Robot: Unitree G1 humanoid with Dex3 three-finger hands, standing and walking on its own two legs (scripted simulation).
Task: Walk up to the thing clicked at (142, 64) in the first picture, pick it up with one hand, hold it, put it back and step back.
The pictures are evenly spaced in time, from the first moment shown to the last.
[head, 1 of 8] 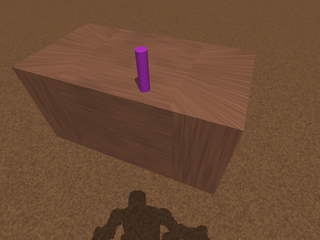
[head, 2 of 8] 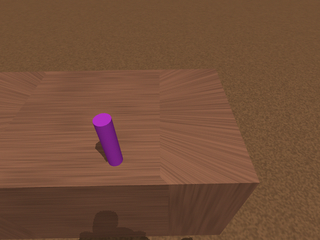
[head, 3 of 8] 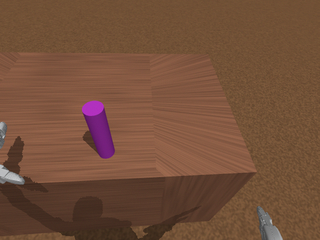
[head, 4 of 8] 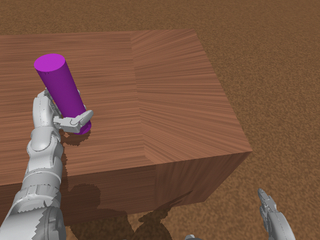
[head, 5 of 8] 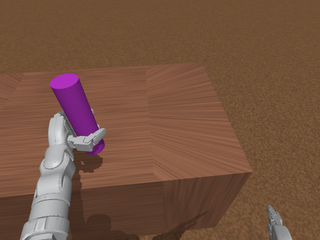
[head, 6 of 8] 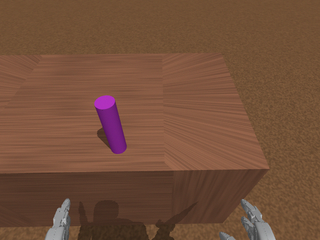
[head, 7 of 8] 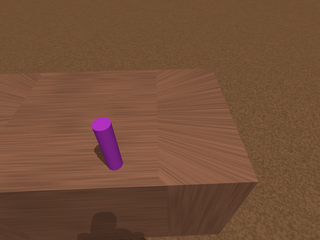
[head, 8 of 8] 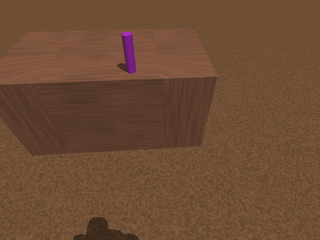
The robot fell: no
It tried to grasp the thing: yes
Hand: left
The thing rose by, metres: 0.25
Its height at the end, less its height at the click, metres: +0.00
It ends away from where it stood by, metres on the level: 0.01
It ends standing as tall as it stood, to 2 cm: yes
